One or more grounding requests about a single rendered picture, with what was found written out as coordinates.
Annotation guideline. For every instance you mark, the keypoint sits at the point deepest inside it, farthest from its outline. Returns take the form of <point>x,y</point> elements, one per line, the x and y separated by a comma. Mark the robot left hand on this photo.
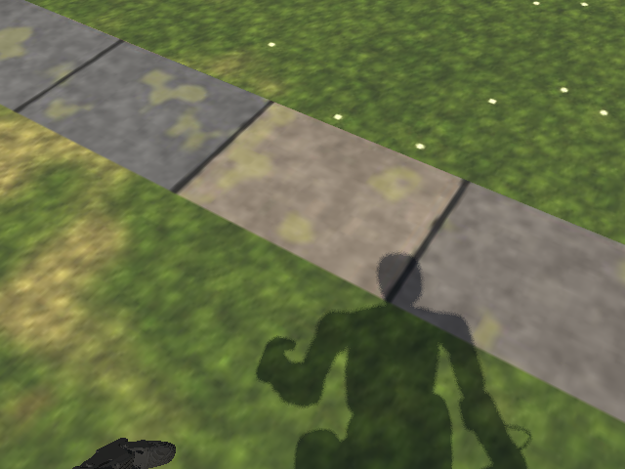
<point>122,454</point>

